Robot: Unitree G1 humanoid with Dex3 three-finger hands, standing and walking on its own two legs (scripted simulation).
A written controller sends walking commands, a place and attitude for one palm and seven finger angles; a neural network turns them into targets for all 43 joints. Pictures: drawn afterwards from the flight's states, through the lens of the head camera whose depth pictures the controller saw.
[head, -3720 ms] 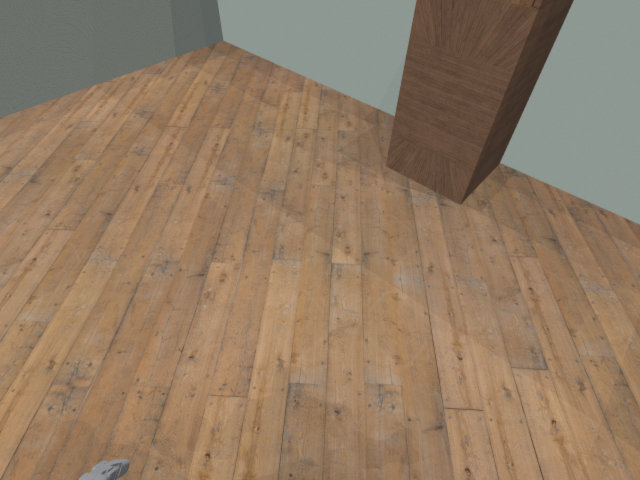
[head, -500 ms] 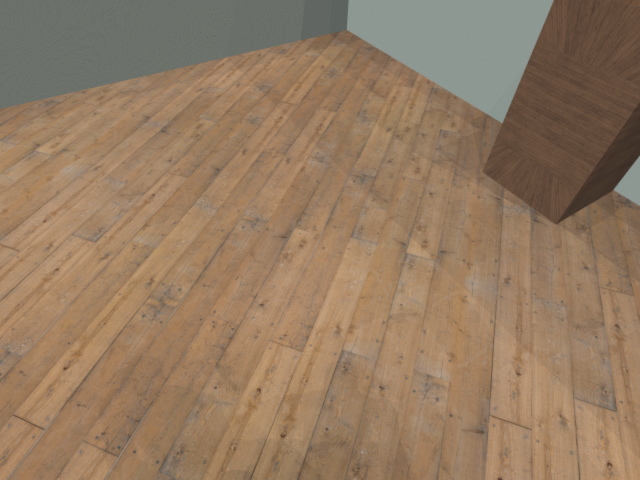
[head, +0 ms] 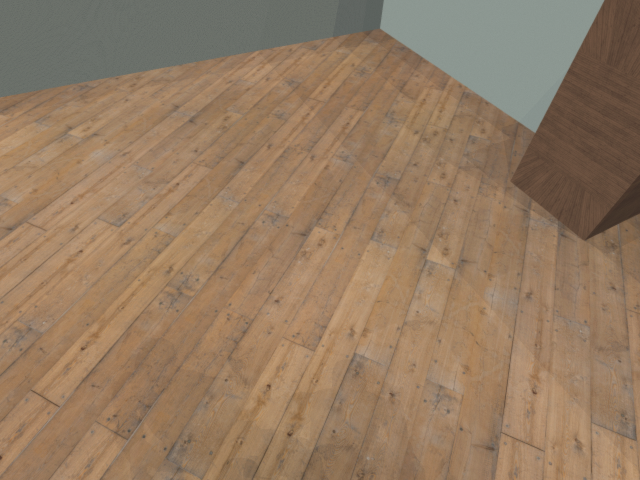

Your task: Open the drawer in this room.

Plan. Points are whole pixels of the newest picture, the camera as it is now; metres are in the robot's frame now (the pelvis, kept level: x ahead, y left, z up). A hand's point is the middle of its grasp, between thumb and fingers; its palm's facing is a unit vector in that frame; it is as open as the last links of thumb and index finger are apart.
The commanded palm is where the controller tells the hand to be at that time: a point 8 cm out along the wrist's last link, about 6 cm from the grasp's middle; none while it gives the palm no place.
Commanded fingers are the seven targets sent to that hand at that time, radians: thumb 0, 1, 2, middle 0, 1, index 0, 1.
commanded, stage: stand and wait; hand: left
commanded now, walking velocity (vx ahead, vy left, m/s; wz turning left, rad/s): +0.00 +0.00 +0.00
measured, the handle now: out of the picture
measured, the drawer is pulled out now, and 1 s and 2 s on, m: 0.00 0.00 0.00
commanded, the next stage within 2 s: turn or walk to find it in 0.10 s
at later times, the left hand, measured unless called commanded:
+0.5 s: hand out of the picture +0.01 +0.20 -0.19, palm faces +0.11 -0.97 -0.21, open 7.4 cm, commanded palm none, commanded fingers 0.00 0.90 0.90 -0.20 -0.30 -0.20 -0.30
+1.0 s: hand out of the picture +0.02 +0.21 -0.20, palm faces +0.20 -0.96 -0.20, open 7.4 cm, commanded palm none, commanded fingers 0.00 0.90 0.90 -0.20 -0.30 -0.20 -0.30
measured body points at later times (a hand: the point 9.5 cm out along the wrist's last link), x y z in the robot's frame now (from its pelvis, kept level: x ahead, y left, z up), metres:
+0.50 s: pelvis +0.00 +0.01 +0.00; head +0.03 +0.02 +0.44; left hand +0.00 +0.25 -0.17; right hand +0.04 -0.22 -0.16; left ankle +0.01 +0.11 -0.74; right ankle +0.01 -0.12 -0.74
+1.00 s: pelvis +0.00 +0.01 -0.01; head +0.04 +0.05 +0.43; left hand +0.01 +0.26 -0.18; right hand +0.09 -0.23 -0.15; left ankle +0.01 +0.10 -0.74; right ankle -0.01 -0.13 -0.71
